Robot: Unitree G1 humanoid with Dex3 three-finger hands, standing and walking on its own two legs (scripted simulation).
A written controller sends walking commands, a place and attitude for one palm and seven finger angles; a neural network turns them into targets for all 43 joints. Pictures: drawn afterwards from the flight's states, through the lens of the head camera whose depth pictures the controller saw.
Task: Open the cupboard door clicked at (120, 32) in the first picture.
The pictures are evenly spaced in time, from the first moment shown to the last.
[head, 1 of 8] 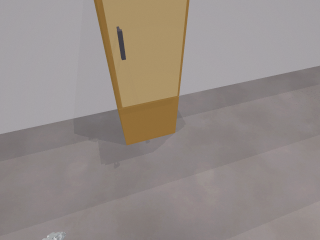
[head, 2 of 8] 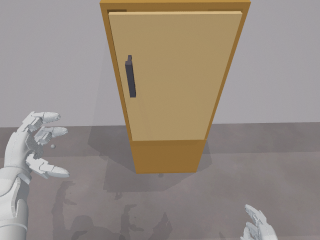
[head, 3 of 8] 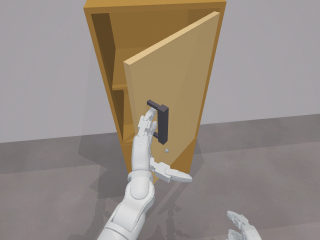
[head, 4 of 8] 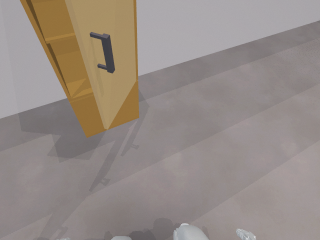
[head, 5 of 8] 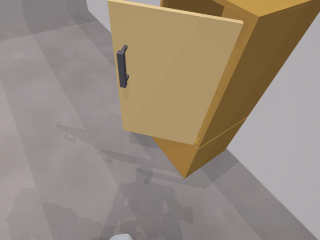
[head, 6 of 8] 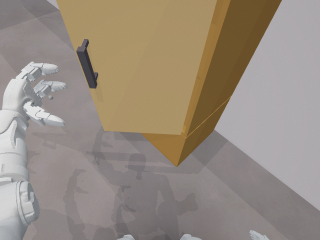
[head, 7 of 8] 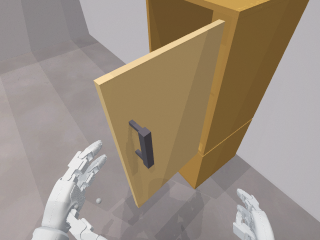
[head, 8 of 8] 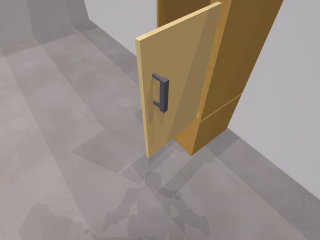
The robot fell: no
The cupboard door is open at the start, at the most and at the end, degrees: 0 97 96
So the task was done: yes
